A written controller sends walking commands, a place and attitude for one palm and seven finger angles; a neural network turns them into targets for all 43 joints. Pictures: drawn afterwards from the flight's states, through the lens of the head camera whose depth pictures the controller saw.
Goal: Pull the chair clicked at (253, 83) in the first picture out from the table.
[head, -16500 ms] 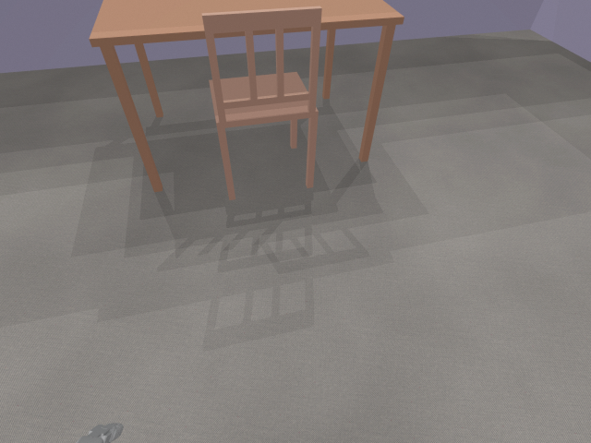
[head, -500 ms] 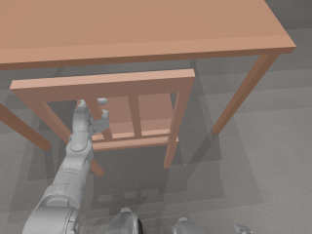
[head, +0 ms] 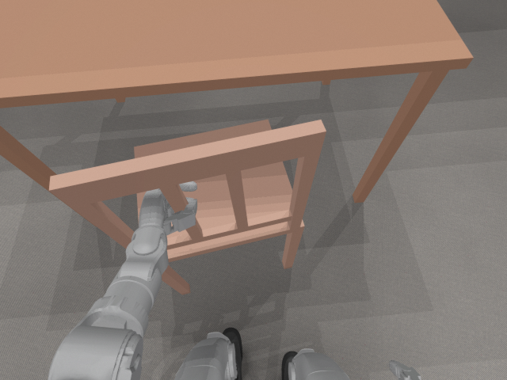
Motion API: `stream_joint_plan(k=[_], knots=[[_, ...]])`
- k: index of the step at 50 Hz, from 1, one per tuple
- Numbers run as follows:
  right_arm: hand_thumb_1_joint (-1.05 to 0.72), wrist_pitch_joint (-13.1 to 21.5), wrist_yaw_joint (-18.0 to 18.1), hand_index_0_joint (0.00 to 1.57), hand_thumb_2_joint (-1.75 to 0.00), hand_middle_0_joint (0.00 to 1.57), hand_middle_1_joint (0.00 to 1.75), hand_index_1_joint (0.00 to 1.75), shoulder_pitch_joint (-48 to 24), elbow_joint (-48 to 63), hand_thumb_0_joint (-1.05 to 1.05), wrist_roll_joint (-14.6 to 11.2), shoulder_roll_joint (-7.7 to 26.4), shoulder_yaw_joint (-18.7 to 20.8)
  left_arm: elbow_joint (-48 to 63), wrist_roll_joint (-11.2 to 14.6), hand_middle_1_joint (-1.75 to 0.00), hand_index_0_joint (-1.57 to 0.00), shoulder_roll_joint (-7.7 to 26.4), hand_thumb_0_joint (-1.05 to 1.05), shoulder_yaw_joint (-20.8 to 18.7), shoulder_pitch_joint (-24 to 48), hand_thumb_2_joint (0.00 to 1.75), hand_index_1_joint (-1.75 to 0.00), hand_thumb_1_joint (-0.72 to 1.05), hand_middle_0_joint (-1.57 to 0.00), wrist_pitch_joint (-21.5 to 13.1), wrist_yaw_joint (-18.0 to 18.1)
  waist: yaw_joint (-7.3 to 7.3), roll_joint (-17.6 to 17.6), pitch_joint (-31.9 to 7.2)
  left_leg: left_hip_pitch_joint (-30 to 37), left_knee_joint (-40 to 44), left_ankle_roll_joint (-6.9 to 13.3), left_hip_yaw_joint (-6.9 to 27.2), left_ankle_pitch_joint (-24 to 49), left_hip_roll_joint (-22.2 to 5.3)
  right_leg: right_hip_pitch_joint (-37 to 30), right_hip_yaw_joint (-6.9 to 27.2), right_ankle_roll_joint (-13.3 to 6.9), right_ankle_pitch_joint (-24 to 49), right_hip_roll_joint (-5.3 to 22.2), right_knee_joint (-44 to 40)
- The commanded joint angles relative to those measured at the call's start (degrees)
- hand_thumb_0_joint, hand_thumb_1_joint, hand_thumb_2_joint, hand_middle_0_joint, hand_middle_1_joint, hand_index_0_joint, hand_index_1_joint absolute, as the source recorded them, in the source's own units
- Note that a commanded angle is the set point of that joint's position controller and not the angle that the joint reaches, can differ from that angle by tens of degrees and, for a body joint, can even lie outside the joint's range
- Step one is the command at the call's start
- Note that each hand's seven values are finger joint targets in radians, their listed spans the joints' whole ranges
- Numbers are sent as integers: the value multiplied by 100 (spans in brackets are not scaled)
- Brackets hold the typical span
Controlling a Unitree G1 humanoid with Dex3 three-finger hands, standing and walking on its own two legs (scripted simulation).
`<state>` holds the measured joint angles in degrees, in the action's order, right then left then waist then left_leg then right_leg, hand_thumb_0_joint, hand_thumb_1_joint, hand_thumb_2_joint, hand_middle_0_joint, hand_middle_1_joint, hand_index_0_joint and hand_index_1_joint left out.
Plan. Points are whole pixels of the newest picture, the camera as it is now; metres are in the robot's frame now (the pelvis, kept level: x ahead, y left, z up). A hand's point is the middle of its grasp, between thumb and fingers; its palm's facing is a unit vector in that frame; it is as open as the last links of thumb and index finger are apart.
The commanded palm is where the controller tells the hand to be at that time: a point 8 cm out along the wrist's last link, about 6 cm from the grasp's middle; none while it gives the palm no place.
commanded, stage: step backward, pulling the chair out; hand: left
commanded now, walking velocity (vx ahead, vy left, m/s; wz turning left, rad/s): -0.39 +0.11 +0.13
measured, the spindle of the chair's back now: (184, 212) +0.41 +0.15 -0.10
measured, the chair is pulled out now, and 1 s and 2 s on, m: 0.14 0.22 0.36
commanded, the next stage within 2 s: none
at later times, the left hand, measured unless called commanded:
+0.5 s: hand (181, 243) +0.33 +0.13 -0.05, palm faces -0.02 -0.99 -0.16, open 5.7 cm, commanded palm +0.33 +0.18 -0.05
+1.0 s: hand (175, 256) +0.30 +0.14 -0.05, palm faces -0.07 -0.99 -0.15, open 5.6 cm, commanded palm +0.29 +0.19 -0.06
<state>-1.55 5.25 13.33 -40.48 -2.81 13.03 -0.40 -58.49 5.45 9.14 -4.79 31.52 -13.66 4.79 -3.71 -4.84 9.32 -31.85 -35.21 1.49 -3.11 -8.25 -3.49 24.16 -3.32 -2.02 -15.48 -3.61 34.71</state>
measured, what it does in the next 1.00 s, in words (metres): steps on the spot: left foot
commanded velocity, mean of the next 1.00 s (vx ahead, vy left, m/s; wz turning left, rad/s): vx -0.38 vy -0.05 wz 0.08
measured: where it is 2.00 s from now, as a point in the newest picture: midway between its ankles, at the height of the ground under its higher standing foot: outside the picture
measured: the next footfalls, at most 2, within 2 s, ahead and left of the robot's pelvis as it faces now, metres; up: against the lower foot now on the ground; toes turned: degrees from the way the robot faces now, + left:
left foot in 0.88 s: -0.09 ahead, +0.19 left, +0.00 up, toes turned +5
left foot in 1.50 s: -0.15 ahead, +0.15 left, +0.00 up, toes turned +7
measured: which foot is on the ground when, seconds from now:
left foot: down 0.00-0.60, up 0.62-0.86, down 0.88-1.00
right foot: down 0.00-1.00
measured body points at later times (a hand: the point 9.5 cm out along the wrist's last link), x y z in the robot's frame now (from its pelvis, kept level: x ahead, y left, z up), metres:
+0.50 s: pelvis -0.05 +0.01 +0.00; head +0.04 +0.01 +0.44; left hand +0.32 +0.18 -0.04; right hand +0.08 -0.23 -0.13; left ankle +0.10 +0.10 -0.72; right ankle +0.02 -0.10 -0.71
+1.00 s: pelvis -0.09 +0.04 +0.01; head +0.03 +0.05 +0.44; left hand +0.30 +0.19 -0.04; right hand +0.02 -0.24 -0.12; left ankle -0.13 +0.19 -0.72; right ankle +0.02 -0.10 -0.72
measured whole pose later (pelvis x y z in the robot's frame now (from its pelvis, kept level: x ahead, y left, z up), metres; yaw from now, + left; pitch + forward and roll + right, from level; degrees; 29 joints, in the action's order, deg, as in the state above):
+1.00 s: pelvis -0.09 +0.04 +0.01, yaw +3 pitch +3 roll +1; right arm 1.9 6.6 9.2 -41.6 -1.0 15.4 1.7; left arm -57.4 1.6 8.7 2.0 37.7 -9.8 5.0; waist -4.0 2.6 14.0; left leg -15.6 -32.5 -3.0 -1.0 -19.3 -2.4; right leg 28.3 -3.5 0.7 -5.2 6.7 33.1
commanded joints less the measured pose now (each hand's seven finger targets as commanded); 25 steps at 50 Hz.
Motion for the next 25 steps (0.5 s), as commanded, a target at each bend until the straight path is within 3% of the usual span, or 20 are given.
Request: stream_joint_plan(k=[1, 4, 5, 7, 9, 10, 12, 14, 15, 16, 17, 21, 24, 25], knots=[[-90, 287, 124, 20, -90, 20, 30, 30, 207, 380, 0, -69, 958, 348, 855, -317, -145, -50, 1466, 0, 98, 2098, 90, -145, 90, -50, -238, 138, -20, 455, -2670, 1492, -115, -98, 565, -543, -205, -821, 1426, 212, 1248, 1620, -1195], [-90, 378, 144, 20, -90, 20, 30, 30, 23, 270, 0, -96, 962, 287, 734, -308, -145, -50, 1398, 0, 214, 2126, 90, -145, 90, -50, -248, 192, 86, 493, -2362, 1361, -307, -120, 582, -962, -45, -678, 1538, 262, 331, 1812, -1573], [-90, 396, 174, 20, -90, 20, 30, 30, 10, 215, 0, -96, 1021, 299, 738, -311, -145, -50, 1510, 0, 131, 2098, 90, -145, 90, -50, -243, 223, 95, 516, -2373, 1392, -309, -134, 595, -909, -11, -714, 1522, 247, 466, 1838, -1591], [-90, 455, 199, 20, -90, 20, 30, 30, 31, 143, 0, -103, 1015, 268, 703, -282, -145, -50, 1236, 0, 333, 1998, 90, -145, 90, -50, -239, 218, 79, 652, -2435, 1486, -136, -115, 653, -584, -25, -856, 1319, 241, 868, 1779, -1414], [-90, 530, 246, 20, -90, 20, 30, 30, 47, 82, 0, -92, 1034, 274, 741, -261, -145, -50, 1126, 0, 400, 2037, 90, -145, 90, -50, -299, 207, 51, 747, -2568, 1694, 205, -38, 747, 57, -136, -943, 1020, 322, 1084, 1491, -1136], [-90, 541, 268, 20, -90, 20, 30, 30, 50, 76, 0, -100, 1098, 290, 716, -243, -145, -50, 1139, 0, 408, 2041, 90, -145, 90, -50, -303, 206, 48, 627, -2552, 1812, 413, 39, 899, 282, -256, -858, 861, 357, 957, 1278, -975], [-90, 555, 250, 20, -90, 20, 30, 30, -31, 176, 0, -101, 1048, 266, 752, -198, -145, -50, 919, 0, 544, 2012, 90, -145, 90, -50, -346, 158, 122, 434, -2436, 1798, 786, 245, 1322, 36, -575, -650, 715, 330, 108, 909, -627], [-90, 580, 220, 20, -90, 20, 30, 30, -146, 250, 0, -66, 1025, 239, 813, -163, -145, -50, 831, 0, 606, 2112, 90, -145, 90, -50, -374, 122, 134, 209, -2211, 1621, 1261, 373, 1721, -1288, -874, -365, 697, 188, -1214, 730, -321], [-90, 603, 255, 20, -90, 20, 30, 30, -201, 277, 0, -12, 1061, 237, 915, -166, -145, -50, 884, 0, 564, 2131, 90, -145, 90, -50, -382, 132, 146, -220, -2140, 1544, 1610, 469, 2118, -1672, -1057, -288, 622, 120, -1287, 618, 39], [-90, 619, 264, 20, -90, 20, 30, 30, -193, 238, 0, 25, 1044, 219, 911, -195, -145, -50, 845, 0, 557, 2106, 90, -145, 90, -50, -378, 138, 174, -434, -2173, 1549, 1824, 519, 2451, -1920, -1225, -235, 553, 67, -1239, 522, 403], [-90, 628, 257, 20, -90, 20, 30, 30, -220, 238, 0, 60, 1046, 202, 915, -214, -145, -50, 840, 0, 565, 2088, 90, -145, 90, -50, -355, 132, 202, -628, -2180, 1603, 1889, 546, 2549, -1991, -1344, -194, 545, 33, -1212, 500, 641], [-90, 758, 274, 20, -90, 20, 30, 30, 17, 172, 0, 141, 979, 187, 978, -275, -145, -50, 911, 0, 520, 2072, 90, -145, 90, -50, -394, 115, 82, -603, -2550, 2237, 1509, 581, 2273, -941, -1408, -337, 527, 74, -1109, 458, 499], [-90, 802, 265, 20, -90, 20, 30, 30, 18, 192, 0, 140, 970, 214, 957, -313, -145, -50, 944, 0, 446, 2084, 90, -145, 90, -50, -367, 84, 69, -446, -2437, 1719, 1355, 554, 2016, -1132, -1369, -871, 472, 74, -928, 457, 108], [-90, 828, 278, 20, -90, 20, 30, 30, 25, 211, 0, 127, 995, 219, 928, -313, -145, -50, 1117, 0, 300, 1990, 90, -145, 90, -50, -349, 74, 85, -306, -2420, 1516, 1352, 524, 1963, -1276, -1309, -1063, 472, 63, -866, 465, -24]])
